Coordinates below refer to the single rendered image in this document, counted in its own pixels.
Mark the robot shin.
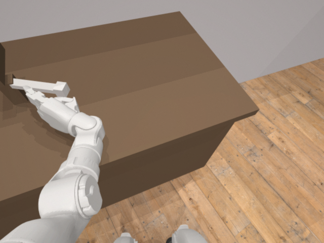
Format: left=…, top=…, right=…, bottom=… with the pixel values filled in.
left=121, top=233, right=131, bottom=237
left=177, top=225, right=189, bottom=232

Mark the tap lever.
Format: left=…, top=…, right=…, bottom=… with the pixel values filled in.
left=10, top=78, right=70, bottom=97

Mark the counter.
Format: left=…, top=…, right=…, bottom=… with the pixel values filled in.
left=0, top=11, right=259, bottom=240

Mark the left robot hand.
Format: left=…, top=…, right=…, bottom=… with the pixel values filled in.
left=23, top=86, right=80, bottom=134

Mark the left robot upper arm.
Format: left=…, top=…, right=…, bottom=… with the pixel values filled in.
left=0, top=173, right=102, bottom=243

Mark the left robot forearm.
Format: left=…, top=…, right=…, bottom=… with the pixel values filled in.
left=38, top=112, right=105, bottom=217

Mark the right robot shin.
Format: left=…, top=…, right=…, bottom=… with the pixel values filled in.
left=177, top=225, right=189, bottom=232

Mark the left robot shin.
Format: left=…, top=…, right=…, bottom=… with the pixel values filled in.
left=121, top=233, right=131, bottom=237

